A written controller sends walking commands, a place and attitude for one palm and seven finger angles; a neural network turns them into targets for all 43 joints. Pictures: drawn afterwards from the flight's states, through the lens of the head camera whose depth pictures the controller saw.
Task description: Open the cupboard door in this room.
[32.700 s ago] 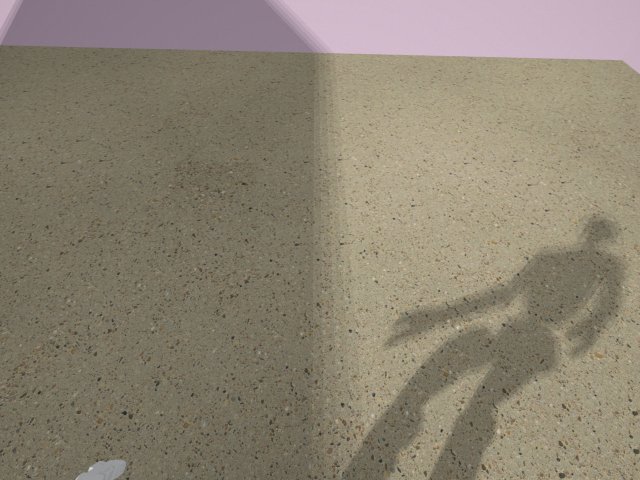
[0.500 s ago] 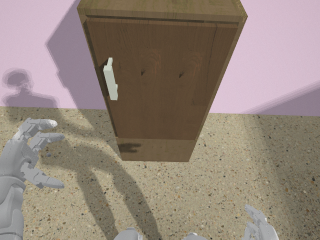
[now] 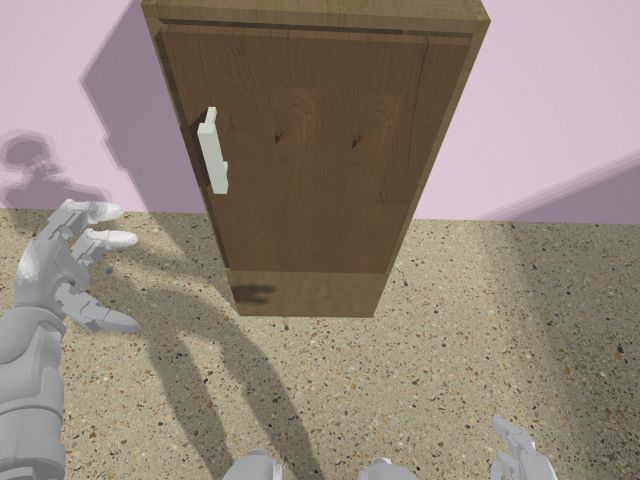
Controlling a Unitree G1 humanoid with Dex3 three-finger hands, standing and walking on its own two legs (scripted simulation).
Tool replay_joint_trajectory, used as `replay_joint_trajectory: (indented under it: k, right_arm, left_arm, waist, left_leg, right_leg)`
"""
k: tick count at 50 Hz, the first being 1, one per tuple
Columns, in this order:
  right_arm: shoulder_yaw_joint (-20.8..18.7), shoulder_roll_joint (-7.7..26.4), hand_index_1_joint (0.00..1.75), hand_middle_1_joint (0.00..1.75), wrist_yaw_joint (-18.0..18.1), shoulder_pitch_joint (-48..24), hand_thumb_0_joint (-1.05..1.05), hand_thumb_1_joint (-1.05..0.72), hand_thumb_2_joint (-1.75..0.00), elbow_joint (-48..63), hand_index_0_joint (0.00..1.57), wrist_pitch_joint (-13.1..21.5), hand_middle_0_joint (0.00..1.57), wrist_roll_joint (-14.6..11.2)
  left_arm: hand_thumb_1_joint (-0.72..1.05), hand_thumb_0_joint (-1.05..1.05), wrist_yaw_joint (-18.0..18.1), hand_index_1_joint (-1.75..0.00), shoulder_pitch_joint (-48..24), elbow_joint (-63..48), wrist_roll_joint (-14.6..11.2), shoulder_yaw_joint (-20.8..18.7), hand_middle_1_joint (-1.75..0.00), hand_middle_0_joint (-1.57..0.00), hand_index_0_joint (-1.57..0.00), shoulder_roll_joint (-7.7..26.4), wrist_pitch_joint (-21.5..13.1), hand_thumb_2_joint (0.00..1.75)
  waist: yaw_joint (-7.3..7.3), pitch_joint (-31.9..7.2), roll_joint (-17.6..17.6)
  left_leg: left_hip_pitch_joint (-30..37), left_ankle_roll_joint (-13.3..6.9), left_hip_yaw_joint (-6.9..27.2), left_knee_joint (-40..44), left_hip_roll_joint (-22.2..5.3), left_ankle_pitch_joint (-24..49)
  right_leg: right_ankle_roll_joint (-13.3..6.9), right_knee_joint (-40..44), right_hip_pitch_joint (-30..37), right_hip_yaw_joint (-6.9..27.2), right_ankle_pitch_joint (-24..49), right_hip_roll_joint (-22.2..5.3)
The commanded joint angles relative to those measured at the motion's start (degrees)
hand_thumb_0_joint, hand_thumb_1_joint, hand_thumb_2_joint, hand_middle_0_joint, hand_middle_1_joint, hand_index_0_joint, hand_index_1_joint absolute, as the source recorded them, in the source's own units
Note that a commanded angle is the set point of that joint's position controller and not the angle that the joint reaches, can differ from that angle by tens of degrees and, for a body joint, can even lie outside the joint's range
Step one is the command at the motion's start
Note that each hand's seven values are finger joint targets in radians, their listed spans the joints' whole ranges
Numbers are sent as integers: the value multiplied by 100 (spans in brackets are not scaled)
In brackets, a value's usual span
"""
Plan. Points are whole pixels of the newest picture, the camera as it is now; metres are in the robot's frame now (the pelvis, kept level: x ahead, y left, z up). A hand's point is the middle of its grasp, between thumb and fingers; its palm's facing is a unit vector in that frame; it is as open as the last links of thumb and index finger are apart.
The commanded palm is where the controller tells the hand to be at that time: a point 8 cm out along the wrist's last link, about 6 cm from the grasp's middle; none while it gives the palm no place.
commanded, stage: move the hooked fingers beside the handle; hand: left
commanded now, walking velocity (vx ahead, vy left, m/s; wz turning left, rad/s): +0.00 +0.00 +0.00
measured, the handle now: (216, 151) +0.57 +0.18 +0.04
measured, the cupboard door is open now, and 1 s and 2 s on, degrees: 0 0 0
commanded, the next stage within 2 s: none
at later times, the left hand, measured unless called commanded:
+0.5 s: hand (133, 226) +0.41 +0.26 +0.05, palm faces +0.04 -1.00 +0.00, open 14.0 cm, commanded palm +0.39 +0.31 +0.05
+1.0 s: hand (166, 186) +0.48 +0.24 +0.05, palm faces +0.03 -1.00 +0.00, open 14.0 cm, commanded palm +0.46 +0.29 +0.05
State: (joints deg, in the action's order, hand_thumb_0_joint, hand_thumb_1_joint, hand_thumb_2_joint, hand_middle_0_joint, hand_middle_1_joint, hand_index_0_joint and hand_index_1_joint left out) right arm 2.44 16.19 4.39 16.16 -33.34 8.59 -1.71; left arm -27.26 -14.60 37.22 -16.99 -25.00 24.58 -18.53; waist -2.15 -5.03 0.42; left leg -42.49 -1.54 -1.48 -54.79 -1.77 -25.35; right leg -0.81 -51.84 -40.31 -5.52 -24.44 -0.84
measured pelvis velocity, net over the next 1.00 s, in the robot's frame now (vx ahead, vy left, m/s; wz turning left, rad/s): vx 0.00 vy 0.01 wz -0.04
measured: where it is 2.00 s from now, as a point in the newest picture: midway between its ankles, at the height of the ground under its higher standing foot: outside the picture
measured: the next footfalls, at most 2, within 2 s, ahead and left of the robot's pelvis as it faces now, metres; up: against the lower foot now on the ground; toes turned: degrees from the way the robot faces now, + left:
none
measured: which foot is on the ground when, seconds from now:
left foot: down 0.00-1.00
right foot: down 0.00-1.00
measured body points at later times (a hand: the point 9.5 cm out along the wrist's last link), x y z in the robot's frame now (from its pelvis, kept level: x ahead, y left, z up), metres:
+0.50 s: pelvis +0.00 +0.01 -0.01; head +0.09 +0.03 +0.44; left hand +0.40 +0.31 +0.05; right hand +0.07 -0.26 -0.11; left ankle +0.01 +0.10 -0.69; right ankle +0.01 -0.11 -0.69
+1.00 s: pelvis +0.00 +0.01 -0.02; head +0.12 +0.04 +0.41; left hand +0.48 +0.29 +0.05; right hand +0.02 -0.26 -0.12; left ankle +0.01 +0.10 -0.69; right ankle +0.01 -0.11 -0.69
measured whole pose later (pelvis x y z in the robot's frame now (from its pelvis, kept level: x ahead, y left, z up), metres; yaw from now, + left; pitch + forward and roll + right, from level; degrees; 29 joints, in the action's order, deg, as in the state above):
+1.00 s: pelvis +0.00 +0.01 -0.02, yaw -2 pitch +21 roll -3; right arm 2.6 15.9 1.9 20.7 -35.7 -1.8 0.4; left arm -19.0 -45.5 65.1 -6.7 -26.7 31.9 -23.1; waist -8.7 -6.0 0.5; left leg -54.5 -2.6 -2.3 -60.6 -2.6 -26.9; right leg 0.1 -56.2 -52.2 -4.4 -24.6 -0.2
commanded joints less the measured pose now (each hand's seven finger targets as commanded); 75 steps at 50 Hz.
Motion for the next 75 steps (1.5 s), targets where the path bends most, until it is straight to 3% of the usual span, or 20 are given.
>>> replay_joint_trajectory:
  k: [1, 5, 8, 10, 13, 17, 21, 31, 34, 36, 38, 40, 42, 48, 50, 55, 62, 70, 73, 75]
  right_arm:
    - [-383, 883, 30, 30, 34, 277, 0, -90, -90, 635, 20, 163, 20, -5]
    - [-401, 915, 30, 30, 27, 386, 0, -90, -90, 557, 20, 64, 20, -1]
    - [-416, 909, 30, 30, 14, 468, 0, -90, -90, 507, 20, 7, 20, 7]
    - [-431, 932, 30, 30, 9, 543, 0, -90, -90, 469, 20, -42, 20, 12]
    - [-456, 934, 30, 30, -17, 616, 0, -90, -90, 453, 20, -108, 20, 26]
    - [-466, 929, 30, 30, -59, 693, 0, -90, -90, 417, 20, -210, 20, 37]
    - [-468, 949, 30, 30, -83, 773, 0, -90, -90, 401, 20, -327, 20, 61]
    - [-476, 984, 30, 30, -99, 945, 0, -90, -90, 203, 20, -537, 20, 98]
    - [-457, 1007, 30, 30, -99, 953, 0, -90, -90, 140, 20, -596, 20, 99]
    - [-452, 1022, 30, 30, -95, 1006, 0, -90, -90, 117, 20, -639, 20, 122]
    - [-463, 992, 30, 30, -128, 1062, 0, -90, -90, 114, 20, -674, 20, 143]
    - [-453, 1015, 30, 30, -142, 1139, 0, -90, -90, 69, 20, -738, 20, 166]
    - [-424, 1014, 30, 30, -157, 1135, 0, -90, -90, 51, 20, -796, 20, 151]
    - [-418, 1072, 30, 30, -183, 1302, 0, -90, -90, 69, 20, -925, 20, 216]
    - [-390, 1062, 30, 30, -182, 1346, 0, -90, -90, 51, 20, -972, 20, 224]
    - [-385, 1089, 30, 30, -192, 1508, 0, -90, -90, 58, 20, -1088, 20, 246]
    - [-364, 1102, 30, 30, -211, 1660, 0, -90, -90, -33, 20, -1202, 20, 259]
    - [-420, 1084, 30, 30, -289, 1746, 0, -90, -90, 137, 20, -1299, 20, 298]
    - [-429, 1068, 30, 30, -303, 1690, 0, -90, -90, 154, 20, -1330, 20, 264]
    - [-430, 1067, 30, 30, -285, 1672, 0, -90, -90, 175, 20, -1337, 20, 258]
  left_arm:
    - [-50, 0, 54, -120, -1642, -978, -48, -506, -120, -30, -30, 1732, -446, 30]
    - [-50, 0, 54, -120, -2038, -576, -37, -466, -120, -30, -30, 1717, -522, 30]
    - [-50, 0, 38, -120, -2411, -544, 66, -349, -120, -30, -30, 1706, -590, 30]
    - [-50, 0, 56, -120, -2571, -411, 67, -330, -120, -30, -30, 1702, -598, 30]
    - [-50, 0, 119, -120, -2538, -331, 124, -466, -120, -30, -30, 1833, -627, 30]
    - [-50, 0, 235, -120, -2753, -180, 193, -347, -120, -30, -30, 1714, -621, 30]
    - [-50, 0, 345, -120, -2846, 34, 260, -596, -120, -30, -30, 1996, -645, 30]
    - [-50, 0, 402, -120, -3936, 641, 469, -346, -120, -30, -30, 1948, -833, 30]
    - [-50, 0, 450, -120, -4416, 1030, 549, -228, -120, -30, -30, 1935, -813, 30]
    - [-50, 0, 505, -120, -4681, 1031, 633, -269, -120, -30, -30, 2081, -875, 30]
    - [-50, 0, 556, -120, -4702, 975, 663, -136, -120, -30, -30, 1893, -908, 30]
    - [-50, 0, 621, -120, -4771, 1222, 668, -231, -120, -30, -30, 2000, -894, 30]
    - [-50, 0, 663, -120, -5042, 1484, 752, -89, -120, -30, -30, 1935, -842, 30]
    - [-50, 0, 846, -120, -5343, 1558, 923, -456, -120, -30, -30, 2515, -911, 30]
    - [-50, 0, 852, -120, -5511, 1776, 941, -485, -120, -30, -30, 2591, -888, 30]
    - [-50, 0, 815, -120, -5595, 1847, 1006, -597, -120, -30, -30, 2845, -837, 30]
    - [-50, 0, 787, -120, -6086, 2120, 1073, -424, -120, -30, -30, 2806, -740, 30]
    - [-50, 0, 815, -120, -5402, 1672, 1053, -789, -120, -30, -30, 3061, -805, 30]
    - [-50, 0, 824, -120, -5266, 1626, 979, -819, -120, -30, -30, 3007, -759, 30]
    - [-50, 0, 821, -120, -5305, 1425, 985, -867, -120, -30, -30, 3091, -804, 30]
  waist:
    - [26, -1820, 469]
    - [-79, -1707, 307]
    - [-105, -1945, 629]
    - [-149, -1968, 529]
    - [-62, -2210, 634]
    - [-142, -2135, 553]
    - [-124, -2184, 509]
    - [-342, -2241, 723]
    - [-456, -2056, 616]
    - [-441, -2264, 820]
    - [-440, -2537, 1004]
    - [-490, -2497, 709]
    - [-578, -2257, 746]
    - [-570, -2760, 870]
    - [-666, -2592, 725]
    - [-683, -2851, 800]
    - [-886, -2675, 977]
    - [-600, -3256, 1125]
    - [-630, -3041, 833]
    - [-594, -3014, 973]
  left_leg:
    - [941, 37, 283, 780, 141, 1635]
    - [837, 20, 296, 707, 118, 1560]
    - [1027, 34, 316, 696, 111, 1710]
    - [1100, 33, 353, 658, 89, 1824]
    - [1180, 64, 369, 660, 74, 2041]
    - [1150, 52, 367, 649, 55, 2055]
    - [1043, 46, 331, 604, 47, 2144]
    - [1306, 92, 489, 489, -28, 2126]
    - [1083, 74, 526, 484, -24, 1670]
    - [1245, 90, 553, 443, -27, 1842]
    - [1553, 138, 605, 383, -51, 2252]
    - [1400, 119, 626, 318, -65, 2304]
    - [1182, 109, 614, 333, -61, 1989]
    - [1189, 99, 593, 185, -62, 2166]
    - [917, 48, 557, 123, -52, 2114]
    - [881, 19, 509, 27, -61, 2403]
    - [807, 8, 524, -33, -82, 2256]
    - [1069, 15, 463, -62, -85, 2982]
    - [842, -21, 397, -5, -66, 2724]
    - [875, -28, 384, 22, -63, 2723]
  right_leg:
    - [-63, 556, 909, 388, 1470, 191]
    - [-69, 523, 737, 384, 1404, 227]
    - [-74, 472, 632, 369, 1467, 209]
    - [-85, 445, 515, 336, 1495, 245]
    - [-81, 398, 586, 325, 1615, 229]
    - [-60, 406, 455, 304, 1598, 242]
    - [-53, 381, 527, 337, 1721, 253]
    - [-69, 297, -124, 259, 1372, 275]
    - [-63, 297, -325, 248, 1074, 268]
    - [-78, 249, -377, 254, 1123, 266]
    - [-82, 192, -493, 229, 1248, 274]
    - [-70, 153, -487, 216, 1315, 297]
    - [-53, 162, -640, 221, 1142, 288]
    - [-50, 66, -532, 267, 1308, 303]
    - [-37, 52, -460, 294, 1410, 317]
    - [-19, 15, -320, 331, 1721, 332]
    - [-1, 65, -634, 336, 1562, 352]
    - [-34, -20, -149, 347, 2192, 379]
    - [11, 82, 29, 368, 2209, 394]
    - [-14, 74, 71, 381, 2242, 392]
